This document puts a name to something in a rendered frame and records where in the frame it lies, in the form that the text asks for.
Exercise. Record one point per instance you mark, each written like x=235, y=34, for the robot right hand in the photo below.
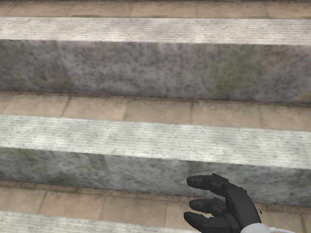
x=229, y=216

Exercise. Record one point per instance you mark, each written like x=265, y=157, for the right robot forearm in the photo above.
x=256, y=228

